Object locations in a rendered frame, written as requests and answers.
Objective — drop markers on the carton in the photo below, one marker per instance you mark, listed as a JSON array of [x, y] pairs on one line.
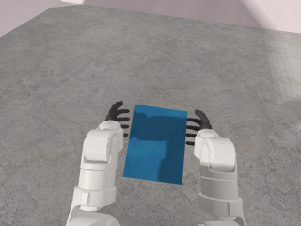
[[156, 145]]

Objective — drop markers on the right robot hand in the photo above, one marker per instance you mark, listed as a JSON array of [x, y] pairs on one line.
[[203, 122]]

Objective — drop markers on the robot left upper arm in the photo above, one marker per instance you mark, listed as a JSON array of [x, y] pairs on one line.
[[88, 218]]

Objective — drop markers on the left robot forearm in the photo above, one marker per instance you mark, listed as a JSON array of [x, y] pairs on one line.
[[96, 187]]

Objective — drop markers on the left robot hand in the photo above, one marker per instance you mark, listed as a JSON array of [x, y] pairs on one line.
[[113, 112]]

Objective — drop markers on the right robot forearm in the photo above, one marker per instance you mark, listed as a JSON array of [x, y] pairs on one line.
[[218, 169]]

